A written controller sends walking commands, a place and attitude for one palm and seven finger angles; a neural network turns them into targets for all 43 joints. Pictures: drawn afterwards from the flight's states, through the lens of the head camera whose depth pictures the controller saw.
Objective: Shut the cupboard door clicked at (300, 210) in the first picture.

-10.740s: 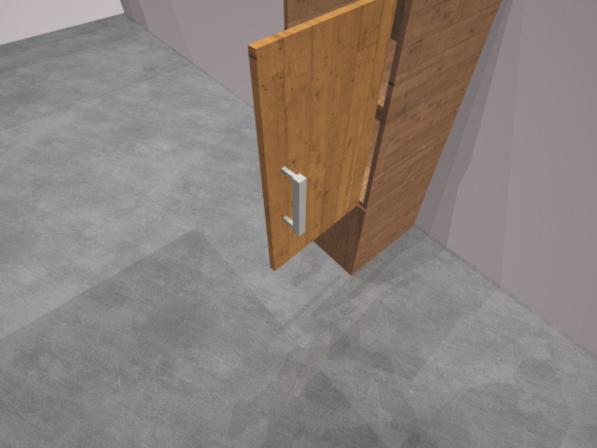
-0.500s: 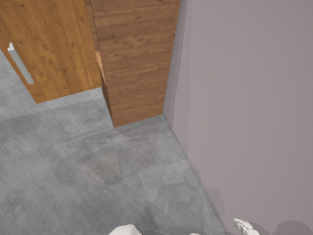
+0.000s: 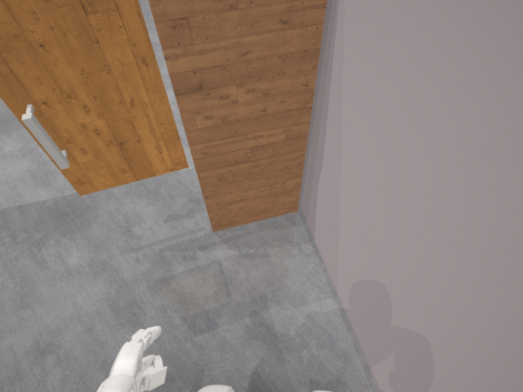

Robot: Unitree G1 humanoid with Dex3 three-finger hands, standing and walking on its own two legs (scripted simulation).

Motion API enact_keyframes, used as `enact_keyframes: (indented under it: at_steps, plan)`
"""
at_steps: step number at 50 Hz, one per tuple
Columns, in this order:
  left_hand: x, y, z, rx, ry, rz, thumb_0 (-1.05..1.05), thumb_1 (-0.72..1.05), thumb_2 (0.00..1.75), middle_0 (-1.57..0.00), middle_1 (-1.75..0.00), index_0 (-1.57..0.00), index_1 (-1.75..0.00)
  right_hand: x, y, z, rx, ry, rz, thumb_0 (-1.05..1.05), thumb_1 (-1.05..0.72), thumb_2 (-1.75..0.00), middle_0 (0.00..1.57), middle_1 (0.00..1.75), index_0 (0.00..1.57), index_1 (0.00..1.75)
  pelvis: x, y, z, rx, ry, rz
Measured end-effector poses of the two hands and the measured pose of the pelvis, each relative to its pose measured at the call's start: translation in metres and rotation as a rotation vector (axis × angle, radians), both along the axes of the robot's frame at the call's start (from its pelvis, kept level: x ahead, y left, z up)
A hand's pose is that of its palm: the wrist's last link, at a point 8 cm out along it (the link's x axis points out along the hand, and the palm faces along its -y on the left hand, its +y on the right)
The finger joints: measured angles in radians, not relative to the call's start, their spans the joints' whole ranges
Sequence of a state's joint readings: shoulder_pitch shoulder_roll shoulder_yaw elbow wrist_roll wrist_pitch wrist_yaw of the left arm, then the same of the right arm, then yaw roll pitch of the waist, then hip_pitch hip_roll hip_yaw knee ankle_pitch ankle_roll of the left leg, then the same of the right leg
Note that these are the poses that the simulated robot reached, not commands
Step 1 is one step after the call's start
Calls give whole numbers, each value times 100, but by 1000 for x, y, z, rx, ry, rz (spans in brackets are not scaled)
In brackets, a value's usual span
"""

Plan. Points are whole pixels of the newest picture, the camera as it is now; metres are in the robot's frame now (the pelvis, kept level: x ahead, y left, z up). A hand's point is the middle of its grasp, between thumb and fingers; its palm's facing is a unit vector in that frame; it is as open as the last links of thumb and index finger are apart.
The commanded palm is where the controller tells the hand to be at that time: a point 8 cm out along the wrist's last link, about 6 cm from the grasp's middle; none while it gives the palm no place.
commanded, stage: turn to face it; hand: left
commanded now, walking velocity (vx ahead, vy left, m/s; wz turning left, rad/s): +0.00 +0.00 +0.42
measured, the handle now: (48, 138) +0.69 +0.53 -0.08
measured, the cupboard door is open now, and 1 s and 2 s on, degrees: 94 94 94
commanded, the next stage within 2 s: take the last steps up to it in 0.26 s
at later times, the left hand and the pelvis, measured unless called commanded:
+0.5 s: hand out of the picture -0.03 +0.24 -0.18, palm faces +0.27 -0.94 -0.21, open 7.4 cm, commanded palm none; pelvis +0.02 +0.04 +0.01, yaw +12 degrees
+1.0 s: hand out of the picture +0.09 +0.22 -0.15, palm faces +0.30 -0.93 -0.21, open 7.2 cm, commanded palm none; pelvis +0.10 +0.03 +0.02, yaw +16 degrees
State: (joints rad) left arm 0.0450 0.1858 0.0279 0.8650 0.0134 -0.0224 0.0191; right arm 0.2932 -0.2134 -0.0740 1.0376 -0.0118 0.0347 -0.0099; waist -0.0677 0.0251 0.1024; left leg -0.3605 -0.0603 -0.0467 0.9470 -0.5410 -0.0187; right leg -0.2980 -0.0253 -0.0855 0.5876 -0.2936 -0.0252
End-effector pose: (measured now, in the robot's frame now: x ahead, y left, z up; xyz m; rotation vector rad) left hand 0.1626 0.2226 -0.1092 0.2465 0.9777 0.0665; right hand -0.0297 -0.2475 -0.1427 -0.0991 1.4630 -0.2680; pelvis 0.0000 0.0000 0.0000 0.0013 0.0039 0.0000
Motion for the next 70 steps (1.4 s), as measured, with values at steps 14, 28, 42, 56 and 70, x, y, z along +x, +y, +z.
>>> enact_keyframes:
  at_steps: [14, 28, 42, 56, 70]
  plan:
    - [-150, 28, -26, -41, 293, 306, 1, 90, 89, -20, -30, -20, -30, 191, 10, 31, -45, -258, 337, 1, -91, -90, 20, 30, 19, 30, 18, 7, 7, 5, -12, 153]
    - [-201, 70, -29, -84, 380, 425, 1, 91, 90, -19, -30, -20, -30, 216, 93, 44, -9, -347, 479, 1, -91, -89, 20, 30, 20, 30, 20, 45, 13, -34, -20, 212]
    - [-92, 49, -16, -63, 182, 336, 1, 91, 90, -19, -30, -20, -30, 108, 32, 9, 10, -18, 298, 0, -92, -89, 20, 30, 20, 30, 59, 28, 6, 21, -12, 242]
    - [-121, 34, -14, -117, 392, 486, 0, 92, 89, -20, -30, -20, -30, 226, 72, 17, 55, -48, 383, 1, -91, -90, 20, 30, 19, 30, 130, 53, 17, 4, -8, 306]
    - [-71, 106, -43, -167, 478, 524, 1, 91, 90, -19, -30, -20, -30, 383, 198, 17, 50, -317, 505, 0, -91, -89, 20, 30, 20, 30, 197, 133, 0, 9, -20, 287]
